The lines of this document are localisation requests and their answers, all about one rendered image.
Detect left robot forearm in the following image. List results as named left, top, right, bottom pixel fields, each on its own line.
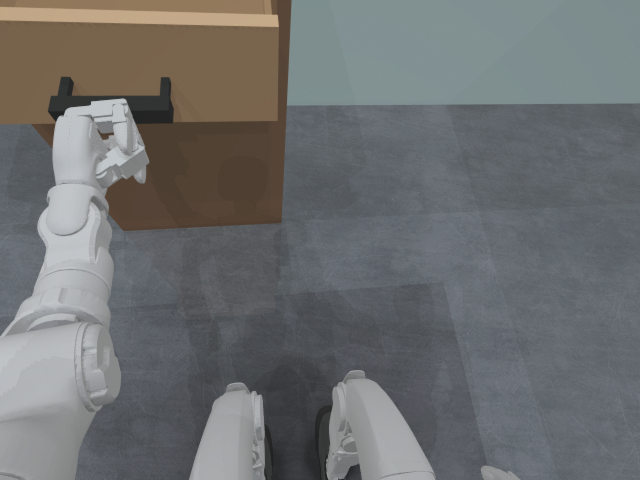
left=0, top=183, right=114, bottom=338

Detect robot right foot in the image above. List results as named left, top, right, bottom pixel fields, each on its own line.
left=315, top=405, right=346, bottom=480

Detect right robot shin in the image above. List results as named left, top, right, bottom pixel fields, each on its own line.
left=326, top=370, right=365, bottom=480

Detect handle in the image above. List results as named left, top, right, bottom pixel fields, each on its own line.
left=48, top=77, right=174, bottom=124

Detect left robot hand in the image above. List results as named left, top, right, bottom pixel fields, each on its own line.
left=52, top=98, right=149, bottom=197

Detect cabinet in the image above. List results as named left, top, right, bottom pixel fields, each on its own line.
left=31, top=0, right=292, bottom=231

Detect drawer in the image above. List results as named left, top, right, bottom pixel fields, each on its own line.
left=0, top=0, right=279, bottom=124

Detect robot left upper arm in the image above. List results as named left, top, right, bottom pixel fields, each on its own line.
left=0, top=321, right=121, bottom=480

